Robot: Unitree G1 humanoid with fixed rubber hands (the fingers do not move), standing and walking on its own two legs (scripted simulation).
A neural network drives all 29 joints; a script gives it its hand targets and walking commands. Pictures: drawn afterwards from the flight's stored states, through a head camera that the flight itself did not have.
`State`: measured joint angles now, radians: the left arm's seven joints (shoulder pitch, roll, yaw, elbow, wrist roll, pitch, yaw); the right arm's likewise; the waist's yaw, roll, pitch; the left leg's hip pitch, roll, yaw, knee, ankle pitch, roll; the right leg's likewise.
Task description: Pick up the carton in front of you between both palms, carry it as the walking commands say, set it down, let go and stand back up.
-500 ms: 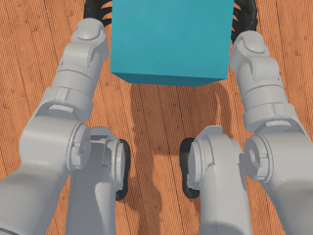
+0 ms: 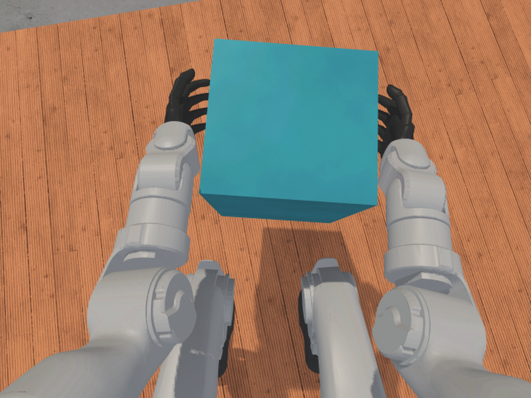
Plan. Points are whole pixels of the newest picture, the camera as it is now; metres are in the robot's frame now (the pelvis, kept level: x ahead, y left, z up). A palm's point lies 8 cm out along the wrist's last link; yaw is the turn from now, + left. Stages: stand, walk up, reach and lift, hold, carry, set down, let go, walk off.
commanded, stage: reach and lift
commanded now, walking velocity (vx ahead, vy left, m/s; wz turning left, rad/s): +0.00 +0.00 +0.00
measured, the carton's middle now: (284, 150) +0.49 -0.03 -0.12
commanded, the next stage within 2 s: none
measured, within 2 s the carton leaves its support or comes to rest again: neither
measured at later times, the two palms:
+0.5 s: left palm (119, 100) +0.45 +0.13 +0.11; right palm (459, 116) +0.43 -0.17 +0.11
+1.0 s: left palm out of the picture +0.40 +0.14 +0.26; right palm out of the picture +0.39 -0.16 +0.26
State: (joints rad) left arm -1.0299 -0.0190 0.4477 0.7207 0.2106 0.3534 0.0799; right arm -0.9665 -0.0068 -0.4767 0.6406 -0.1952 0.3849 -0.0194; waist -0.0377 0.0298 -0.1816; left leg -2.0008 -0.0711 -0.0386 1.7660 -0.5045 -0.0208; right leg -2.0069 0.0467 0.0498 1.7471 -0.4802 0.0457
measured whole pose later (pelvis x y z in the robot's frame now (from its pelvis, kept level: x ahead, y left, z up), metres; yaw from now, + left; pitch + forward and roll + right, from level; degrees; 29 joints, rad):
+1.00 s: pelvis +0.09 +0.00 +0.26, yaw +0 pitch +8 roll +0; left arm -0.31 -0.15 0.31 0.47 0.21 0.45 0.04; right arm -0.30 0.15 -0.29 0.44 -0.21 0.47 -0.01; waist -0.01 0.01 -0.12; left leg -0.51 -0.03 -0.07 0.69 -0.32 0.00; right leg -0.52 0.02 0.06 0.68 -0.30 0.01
